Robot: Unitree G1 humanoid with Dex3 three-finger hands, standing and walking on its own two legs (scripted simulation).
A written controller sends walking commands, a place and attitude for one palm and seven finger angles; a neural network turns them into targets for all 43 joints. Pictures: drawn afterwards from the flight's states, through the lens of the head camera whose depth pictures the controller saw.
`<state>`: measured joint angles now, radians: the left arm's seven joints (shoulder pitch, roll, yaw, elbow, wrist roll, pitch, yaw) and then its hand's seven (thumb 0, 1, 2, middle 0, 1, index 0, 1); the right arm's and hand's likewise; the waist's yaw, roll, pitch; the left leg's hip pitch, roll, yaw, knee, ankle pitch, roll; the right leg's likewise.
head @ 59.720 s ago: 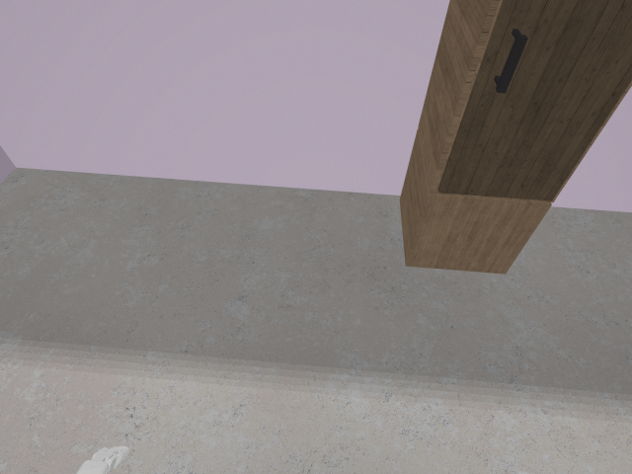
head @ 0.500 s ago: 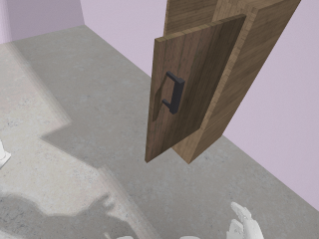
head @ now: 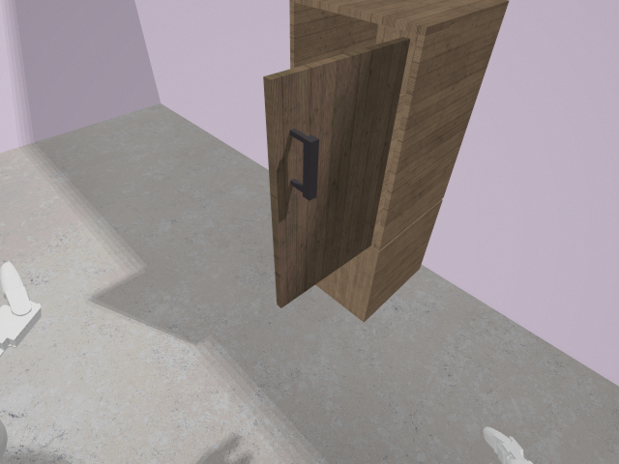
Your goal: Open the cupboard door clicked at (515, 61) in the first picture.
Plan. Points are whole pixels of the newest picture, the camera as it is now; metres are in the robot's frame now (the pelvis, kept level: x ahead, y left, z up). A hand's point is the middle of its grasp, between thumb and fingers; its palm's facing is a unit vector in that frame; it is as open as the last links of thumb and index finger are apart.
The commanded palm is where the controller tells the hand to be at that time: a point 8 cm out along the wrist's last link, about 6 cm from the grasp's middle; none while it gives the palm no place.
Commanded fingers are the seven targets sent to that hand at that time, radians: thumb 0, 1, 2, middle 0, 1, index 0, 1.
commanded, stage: stop stepping back and stand still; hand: left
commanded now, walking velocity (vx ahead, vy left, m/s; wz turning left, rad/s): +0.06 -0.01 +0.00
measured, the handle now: (303, 164) +0.60 +0.05 +0.10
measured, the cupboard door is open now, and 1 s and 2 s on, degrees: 87 87 87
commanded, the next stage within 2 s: let the arm hang, fingers relaxed in 1.16 s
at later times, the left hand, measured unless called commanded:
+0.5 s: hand (32, 358) +0.16 +0.26 +0.17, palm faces +0.48 -0.77 -0.42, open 7.4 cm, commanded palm +0.10 +0.30 +0.19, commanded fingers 0.00 0.90 0.90 -0.20 -0.30 -0.20 -0.30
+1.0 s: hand out of the picture +0.17 +0.30 +0.17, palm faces +0.40 -0.80 -0.45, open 7.4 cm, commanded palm +0.10 +0.34 +0.19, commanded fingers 0.00 0.90 0.90 -0.20 -0.30 -0.20 -0.30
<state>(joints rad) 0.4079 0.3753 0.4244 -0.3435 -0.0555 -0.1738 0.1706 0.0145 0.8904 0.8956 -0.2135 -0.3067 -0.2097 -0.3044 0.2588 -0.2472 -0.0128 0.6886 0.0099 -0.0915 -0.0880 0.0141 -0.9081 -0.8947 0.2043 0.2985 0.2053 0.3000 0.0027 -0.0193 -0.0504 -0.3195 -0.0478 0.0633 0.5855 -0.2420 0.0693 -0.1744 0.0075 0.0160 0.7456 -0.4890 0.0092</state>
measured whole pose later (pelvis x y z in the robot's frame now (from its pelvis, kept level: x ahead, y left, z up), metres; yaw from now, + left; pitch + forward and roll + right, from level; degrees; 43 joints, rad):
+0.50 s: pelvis -0.03 +0.00 +0.02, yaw +2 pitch -1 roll +1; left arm 0.49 0.33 0.36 -0.36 -0.02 -0.21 0.16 0.02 0.89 0.90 -0.21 -0.31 -0.21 -0.30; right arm 0.26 -0.27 -0.04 0.68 -0.01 -0.14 -0.10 0.01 -0.91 -0.89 0.20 0.30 0.20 0.30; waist 0.00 0.02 0.00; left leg -0.24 0.04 0.05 0.51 -0.28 0.04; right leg -0.24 -0.02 -0.06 0.48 -0.23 -0.03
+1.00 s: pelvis -0.03 +0.04 +0.02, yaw +1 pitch -1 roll -1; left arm 0.53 0.38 0.39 -0.48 -0.04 -0.20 0.14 0.02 0.89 0.90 -0.21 -0.31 -0.21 -0.30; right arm 0.20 -0.18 0.02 0.61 0.00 -0.11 -0.06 0.01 -0.91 -0.89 0.21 0.30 0.21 0.30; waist 0.01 -0.02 0.08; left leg -0.20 0.02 0.07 0.47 -0.25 0.02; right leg -0.21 -0.03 -0.03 0.44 -0.20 0.03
